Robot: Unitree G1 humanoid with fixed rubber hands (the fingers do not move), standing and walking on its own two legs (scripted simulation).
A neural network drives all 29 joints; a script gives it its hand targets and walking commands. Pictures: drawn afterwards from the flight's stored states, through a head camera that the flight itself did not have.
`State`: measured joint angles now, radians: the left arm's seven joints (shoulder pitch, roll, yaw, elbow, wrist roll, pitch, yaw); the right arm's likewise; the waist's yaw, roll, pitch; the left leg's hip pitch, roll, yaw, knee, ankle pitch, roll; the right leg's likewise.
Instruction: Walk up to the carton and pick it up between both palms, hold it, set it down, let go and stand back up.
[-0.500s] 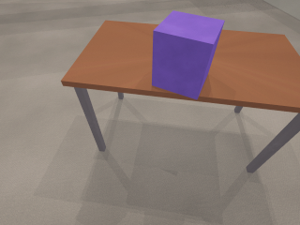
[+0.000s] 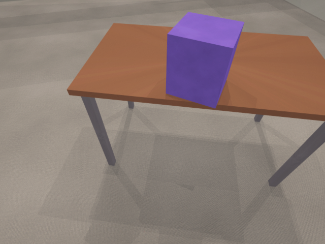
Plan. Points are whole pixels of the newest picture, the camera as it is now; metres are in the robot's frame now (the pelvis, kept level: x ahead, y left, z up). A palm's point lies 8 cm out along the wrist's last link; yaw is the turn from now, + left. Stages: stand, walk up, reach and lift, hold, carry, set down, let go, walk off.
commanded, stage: stand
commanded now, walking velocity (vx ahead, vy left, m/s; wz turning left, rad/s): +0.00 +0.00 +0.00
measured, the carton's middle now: (201, 60) +0.73 -0.12 +0.05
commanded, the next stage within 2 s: none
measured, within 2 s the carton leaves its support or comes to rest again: neither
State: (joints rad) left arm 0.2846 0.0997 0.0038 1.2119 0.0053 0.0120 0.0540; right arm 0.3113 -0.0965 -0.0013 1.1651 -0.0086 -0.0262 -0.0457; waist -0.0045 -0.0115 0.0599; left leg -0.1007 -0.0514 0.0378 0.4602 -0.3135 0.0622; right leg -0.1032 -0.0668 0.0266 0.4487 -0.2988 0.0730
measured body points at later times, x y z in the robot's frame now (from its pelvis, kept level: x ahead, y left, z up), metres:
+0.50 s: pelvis +0.01 +0.01 +0.00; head +0.02 +0.01 +0.45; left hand -0.02 +0.21 -0.17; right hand -0.02 -0.20 -0.16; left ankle -0.04 +0.08 -0.74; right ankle -0.03 -0.16 -0.74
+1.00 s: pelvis +0.02 +0.00 +0.00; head +0.03 +0.01 +0.45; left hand -0.02 +0.20 -0.17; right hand -0.02 -0.20 -0.16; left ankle -0.04 +0.08 -0.74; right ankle -0.03 -0.16 -0.74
